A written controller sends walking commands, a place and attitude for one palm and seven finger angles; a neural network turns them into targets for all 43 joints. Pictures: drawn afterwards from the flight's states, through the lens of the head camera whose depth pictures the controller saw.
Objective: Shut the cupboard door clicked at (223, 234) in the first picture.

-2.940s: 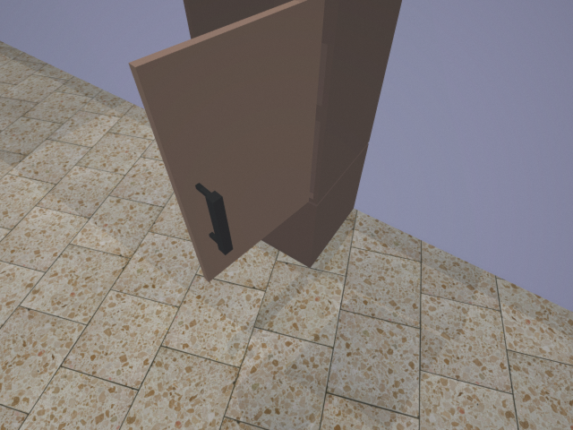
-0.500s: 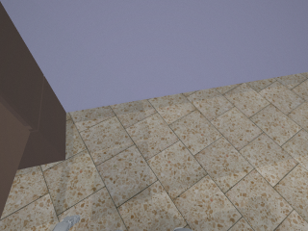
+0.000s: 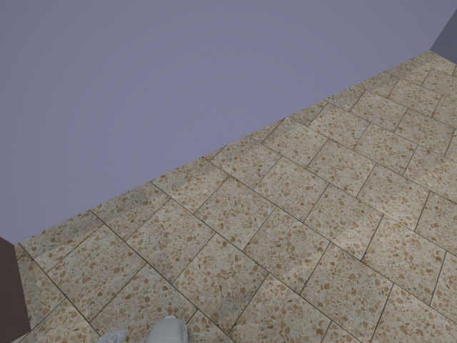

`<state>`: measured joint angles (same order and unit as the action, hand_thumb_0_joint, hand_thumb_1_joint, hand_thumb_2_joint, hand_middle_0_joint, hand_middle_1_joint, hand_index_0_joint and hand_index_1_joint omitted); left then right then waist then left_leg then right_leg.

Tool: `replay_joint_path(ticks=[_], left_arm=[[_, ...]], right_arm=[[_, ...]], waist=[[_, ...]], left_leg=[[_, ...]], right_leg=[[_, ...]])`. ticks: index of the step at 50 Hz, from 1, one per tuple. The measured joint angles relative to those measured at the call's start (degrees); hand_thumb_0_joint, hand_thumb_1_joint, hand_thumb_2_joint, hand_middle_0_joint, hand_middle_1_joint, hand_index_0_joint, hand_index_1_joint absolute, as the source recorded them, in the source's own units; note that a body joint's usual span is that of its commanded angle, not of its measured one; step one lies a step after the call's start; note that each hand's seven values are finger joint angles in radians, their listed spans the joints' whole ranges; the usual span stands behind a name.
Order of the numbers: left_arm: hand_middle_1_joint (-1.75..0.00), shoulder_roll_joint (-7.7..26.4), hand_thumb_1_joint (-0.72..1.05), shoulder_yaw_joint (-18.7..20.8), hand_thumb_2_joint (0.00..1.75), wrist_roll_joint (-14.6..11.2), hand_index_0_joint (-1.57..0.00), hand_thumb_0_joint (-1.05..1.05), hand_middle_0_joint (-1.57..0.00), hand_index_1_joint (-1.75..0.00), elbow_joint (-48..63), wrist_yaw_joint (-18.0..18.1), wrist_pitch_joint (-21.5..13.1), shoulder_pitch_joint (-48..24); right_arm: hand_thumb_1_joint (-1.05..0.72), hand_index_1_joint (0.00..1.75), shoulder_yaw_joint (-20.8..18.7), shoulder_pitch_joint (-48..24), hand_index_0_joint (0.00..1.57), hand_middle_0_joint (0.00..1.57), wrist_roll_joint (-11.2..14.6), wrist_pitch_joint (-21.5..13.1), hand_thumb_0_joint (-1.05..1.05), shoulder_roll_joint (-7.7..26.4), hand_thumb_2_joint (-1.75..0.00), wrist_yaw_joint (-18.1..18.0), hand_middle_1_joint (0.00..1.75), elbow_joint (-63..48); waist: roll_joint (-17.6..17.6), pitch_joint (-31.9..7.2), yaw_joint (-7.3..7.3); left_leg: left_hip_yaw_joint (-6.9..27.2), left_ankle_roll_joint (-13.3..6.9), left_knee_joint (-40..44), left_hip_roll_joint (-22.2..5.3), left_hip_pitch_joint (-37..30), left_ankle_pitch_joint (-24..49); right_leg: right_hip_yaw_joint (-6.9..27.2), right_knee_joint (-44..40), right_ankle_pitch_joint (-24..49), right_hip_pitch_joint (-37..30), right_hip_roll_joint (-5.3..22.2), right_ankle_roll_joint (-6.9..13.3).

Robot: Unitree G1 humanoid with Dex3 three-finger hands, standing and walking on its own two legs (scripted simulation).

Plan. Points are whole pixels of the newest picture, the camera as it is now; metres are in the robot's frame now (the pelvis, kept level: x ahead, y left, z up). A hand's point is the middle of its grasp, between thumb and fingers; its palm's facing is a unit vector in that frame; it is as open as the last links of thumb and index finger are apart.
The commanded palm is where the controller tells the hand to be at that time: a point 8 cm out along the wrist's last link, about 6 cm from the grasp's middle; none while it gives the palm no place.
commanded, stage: walk to a spot facing it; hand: left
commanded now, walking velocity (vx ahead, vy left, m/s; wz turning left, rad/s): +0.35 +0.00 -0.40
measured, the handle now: out of the picture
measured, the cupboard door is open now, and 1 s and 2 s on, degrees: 80 80 80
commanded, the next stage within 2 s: turn to face it in 0.60 s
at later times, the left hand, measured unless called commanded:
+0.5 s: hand (182, 224) +0.39 +0.12 -0.16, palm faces -0.25 -0.94 -0.23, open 7.4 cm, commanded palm none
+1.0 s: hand (211, 176) +0.53 +0.05 -0.16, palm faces -0.18 -0.96 -0.22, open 7.3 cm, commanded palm none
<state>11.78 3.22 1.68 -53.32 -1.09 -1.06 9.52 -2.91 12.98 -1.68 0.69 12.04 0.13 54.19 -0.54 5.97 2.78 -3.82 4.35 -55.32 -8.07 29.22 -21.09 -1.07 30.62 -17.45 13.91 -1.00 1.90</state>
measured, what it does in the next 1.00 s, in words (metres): walks ahead: left foot, then right foot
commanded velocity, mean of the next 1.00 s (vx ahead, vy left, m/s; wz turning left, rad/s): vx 0.22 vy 0.00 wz -0.05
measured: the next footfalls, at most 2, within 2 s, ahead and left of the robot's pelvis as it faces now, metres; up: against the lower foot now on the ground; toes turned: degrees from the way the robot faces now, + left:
left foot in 0.12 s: +0.17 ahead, +0.15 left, +0.00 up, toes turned +3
right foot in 0.46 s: +0.27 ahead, -0.17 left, +0.00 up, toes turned -20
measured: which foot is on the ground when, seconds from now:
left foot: up 0.00-0.10, down 0.12-0.46, up 0.48-0.74, down 0.76-1.00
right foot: down 0.00-0.10, up 0.12-0.44, down 0.46-0.76, up 0.78-0.96, down 0.98-1.00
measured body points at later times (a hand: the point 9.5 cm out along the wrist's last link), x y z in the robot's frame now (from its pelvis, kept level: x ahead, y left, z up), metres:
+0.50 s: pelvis +0.21 -0.04 -0.02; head +0.25 -0.07 +0.43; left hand +0.40 +0.17 -0.14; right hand +0.11 -0.27 -0.17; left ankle +0.15 +0.13 -0.70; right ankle +0.23 -0.15 -0.74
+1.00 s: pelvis +0.40 -0.11 -0.01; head +0.44 -0.13 +0.44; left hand +0.54 +0.10 -0.15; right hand +0.38 -0.35 -0.17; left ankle +0.44 +0.03 -0.73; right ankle +0.36 -0.21 -0.74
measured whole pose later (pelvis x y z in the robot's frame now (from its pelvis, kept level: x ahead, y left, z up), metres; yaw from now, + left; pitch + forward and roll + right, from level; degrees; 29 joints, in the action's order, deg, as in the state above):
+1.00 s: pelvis +0.40 -0.11 -0.01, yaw -11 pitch +2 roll +2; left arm 10.8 2.3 0.8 -56.7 0.0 -1.6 8.1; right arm -1.6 14.8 -1.5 0.0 9.9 -1.2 59.2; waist -0.4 2.4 1.3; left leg -0.2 2.3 -32.3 -1.5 18.2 -15.4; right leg -3.8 34.6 -19.2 15.5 2.2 -0.3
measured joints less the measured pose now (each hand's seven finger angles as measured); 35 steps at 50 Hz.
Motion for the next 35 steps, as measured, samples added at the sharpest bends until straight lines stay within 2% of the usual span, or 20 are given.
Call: replay_joint_path(ticks=[3, 5, 6, 7, 9, 11, 13, 15, 17, 21, 22, 23, 25, 26, 28, 30, 35], left_arm=[[-0.3, -0.11, 0.9, 0.14, 0.9, 0.17, -0.21, 0.0, -0.2, -0.3, -2.05, -0.49, 0.46, 2.78], [-0.3, -0.27, 0.9, 0.3, 0.9, 0.12, -0.21, 0.0, -0.2, -0.3, -2.96, -0.64, 0.79, 4.65], [-0.3, -0.57, 0.9, 0.35, 0.9, -0.02, -0.21, 0.0, -0.2, -0.3, -3.04, -0.71, 0.99, 5.87], [-0.3, -0.42, 0.9, 0.48, 0.9, -0.2, -0.21, 0.01, -0.2, -0.3, -3.34, -0.74, 1.31, 6.34], [-0.3, 0.47, 0.9, 0.92, 0.9, 0.01, -0.21, 0.01, -0.2, -0.3, -4.04, -0.86, 1.82, 6.06], [-0.3, 1.25, 0.9, 1.43, 0.9, 0.36, -0.2, 0.01, -0.2, -0.3, -4.12, -1.15, 1.9, 4.74], [-0.3, 1.51, 0.91, 1.73, 0.9, 0.5, -0.2, 0.01, -0.2, -0.3, -3.25, -1.57, 1.91, 3.1], [-0.3, 1.23, 0.91, 1.64, 0.9, 0.43, -0.2, 0.01, -0.19, -0.3, -2.07, -1.92, 1.79, 1.63], [-0.3, 0.81, 0.91, 1.32, 0.9, 0.32, -0.2, 0.01, -0.19, -0.3, -1.1, -2.17, 1.65, 0.3], [-0.3, 0.7, 0.91, 0.92, 0.9, 0.35, -0.2, 0.01, -0.19, -0.3, -0.14, -2.4, 1.17, -2.38], [-0.3, 0.93, 0.91, 0.8, 0.9, 0.37, -0.2, 0.01, -0.19, -0.3, 0.21, -2.43, 0.69, -2.83], [-0.3, 1.55, 0.91, 0.74, 0.9, 0.46, -0.2, 0.01, -0.19, -0.3, 0.71, -2.34, -0.16, -3.12], [-0.3, 0.8, 0.91, 0.85, 0.9, -0.12, -0.2, 0.0, -0.19, -0.3, 0.59, -1.2, -1.4, -4.17], [-0.3, 0.26, 0.91, 0.7, 0.9, -0.3, -0.2, 0.0, -0.19, -0.3, 0.51, -0.68, -1.59, -4.1], [-0.3, -0.56, 0.91, 0.41, 0.9, -0.37, -0.2, 0.0, -0.19, -0.3, 0.06, 0.21, -1.63, -2.95], [-0.3, -1.0, 0.91, 0.25, 0.9, -0.15, -0.2, 0.0, -0.2, -0.3, -1.06, 0.64, -1.51, -1.26], [-0.3, -0.58, 0.93, 0.66, 0.9, -0.21, -0.21, 0.0, -0.2, -0.3, -4.36, 0.53, -1.31, 2.46]], right_arm=[[-0.9, 0.3, 0.04, -2.66, 0.2, 0.2, -0.02, -1.44, 0.01, -0.58, -0.9, 0.57, 0.3, -2.27], [-0.9, 0.3, 0.24, -3.23, 0.2, 0.2, -0.02, -2.75, 0.01, -0.51, -0.9, 0.55, 0.3, -3.35], [-0.9, 0.3, 0.41, -3.03, 0.2, 0.2, -0.27, -3.65, 0.0, 0.01, -0.9, 0.43, 0.3, -4.05], [-0.9, 0.3, 0.5, -3.17, 0.2, 0.2, -0.69, -4.46, 0.0, -0.08, -0.9, 0.06, 0.3, -4.18], [-0.9, 0.3, 1.02, -2.68, 0.2, 0.2, -1.13, -4.99, 0.0, -1.0, -0.9, -0.37, 0.3, -3.99], [-0.9, 0.3, 1.43, -1.06, 0.2, 0.21, -1.26, -5.07, 0.0, -1.97, -0.9, -0.62, 0.3, -3.26], [-0.9, 0.3, 1.76, 0.75, 0.2, 0.21, -1.16, -5.06, 0.0, -2.66, -0.9, -0.88, 0.3, -1.69], [-0.91, 0.3, 1.69, 2.45, 0.2, 0.21, -1.11, -4.85, 0.0, -2.8, -0.9, -1.08, 0.3, 0.01], [-0.91, 0.3, 1.42, 4.03, 0.2, 0.21, -1.05, -4.43, 0.0, -2.34, -0.9, -0.87, 0.3, 1.4], [-0.91, 0.3, 0.8, 7.07, 0.2, 0.21, -0.99, -3.25, 0.0, -1.16, -0.9, -0.44, 0.3, 3.3], [-0.91, 0.3, 0.7, 8.1, 0.2, 0.21, -0.84, -2.93, 0.0, -0.86, -0.9, -0.34, 0.3, 3.68], [-0.91, 0.3, 0.65, 9.19, 0.2, 0.21, -0.46, -2.51, 0.0, -0.89, -0.9, -0.18, 0.3, 4.12], [-0.91, 0.3, 0.29, 8.19, 0.2, 0.21, 0.12, -0.77, 0.01, 0.16, -0.9, -0.02, 0.3, 5.73], [-0.91, 0.3, 0.02, 7.22, 0.2, 0.21, 0.19, -0.16, 0.01, 0.65, -0.9, -0.09, 0.3, 6.29], [-0.91, 0.3, -0.33, 5.07, 0.2, 0.2, 0.0, 0.32, 0.01, 1.13, -0.9, -0.23, 0.3, 6.42], [-0.91, 0.3, -0.51, 2.99, 0.2, 0.2, -0.16, 0.07, 0.01, 0.88, -0.9, -0.18, 0.3, 5.4], [-0.91, 0.3, -0.17, -1.02, 0.2, 0.2, -0.21, -1.75, 0.01, -0.67, -0.9, 0.39, 0.3, 1.86]], waist=[[-0.96, -0.84, -0.94], [-1.02, -1.7, -1.58], [-0.11, -2.63, -1.92], [-0.15, -3.01, -1.98], [-1.26, -3.29, -2.24], [-1.99, -3.54, -2.49], [-2.02, -3.54, -2.96], [-1.24, -3.35, -3.15], [-0.23, -3.11, -2.82], [1.14, -2.18, -0.93], [1.22, -2.04, -0.65], [0.19, -2.28, -0.43], [1.23, -0.9, -0.57], [1.82, -0.44, -0.47], [2.07, -0.43, -0.36], [1.22, -1.04, -0.36], [-0.79, -2.3, -1.36]], left_leg=[[-0.54, -0.3, 10.53, 1.59, -1.27, 4.28], [-1.54, -0.6, 18.16, 2.67, -4.65, 5.89], [-1.15, -1.69, 21.4, 2.48, -6.17, 5.83], [-1.53, -2.99, 19.94, 2.29, -5.81, 7.25], [-3.16, -3.99, 17.75, 2.05, -6.57, 5.66], [-4.25, -3.65, 19.92, 2.0, -8.94, 4.83], [-5.18, -2.71, 24.15, 1.81, -12.04, 5.7], [-6.14, -2.41, 28.09, 1.28, -15.23, 6.27], [-7.33, -1.82, 30.69, 0.56, -18.1, 6.07], [-9.44, 0.46, 29.84, -1.15, -22.23, 2.24], [-9.63, 0.9, 27.24, -1.78, -22.46, 0.1], [-9.96, 0.45, 21.65, -1.96, -20.92, -2.24], [-5.0, -0.71, 4.85, -2.02, -14.91, -7.48], [-2.77, -1.03, -1.92, -1.48, -11.61, -7.46], [-0.97, -1.13, -7.55, -0.68, -6.24, -5.29], [-1.02, -1.04, -4.8, -0.19, -3.11, -3.14], [-1.94, -0.82, 13.33, 1.53, -2.89, 4.54]], right_leg=[[2.15, -1.17, -1.29, -2.5, -0.11, -0.43], [3.35, 0.47, -3.72, -3.46, -0.25, -0.97], [3.43, 3.68, -6.05, -2.48, -0.85, -0.47], [3.41, 10.26, -9.37, -0.24, -0.93, -0.23], [2.69, 25.93, -11.03, 5.7, -0.32, 0.16], [0.99, 36.34, -7.19, 11.34, 1.24, -0.25], [-0.51, 38.33, -3.23, 15.28, 3.16, -1.02], [-1.82, 33.1, -1.28, 17.01, 4.64, -1.53], [-3.02, 24.46, -0.14, 16.99, 5.47, -1.71], [-5.32, 9.38, 2.09, 13.36, 4.98, -1.2], [-5.78, 6.0, 2.51, 11.29, 4.46, -0.59], [-5.0, 3.64, 3.17, 9.75, 4.78, 0.82], [-5.16, 7.78, 1.74, 9.54, 3.92, 1.24], [-5.38, 7.92, 0.66, 8.42, 3.4, 1.08], [-5.22, 5.26, 0.14, 5.56, 2.5, 0.62], [-4.41, 1.54, 0.81, 2.71, 1.97, 0.33], [-2.13, -3.66, -0.33, -3.32, 1.14, 0.07]])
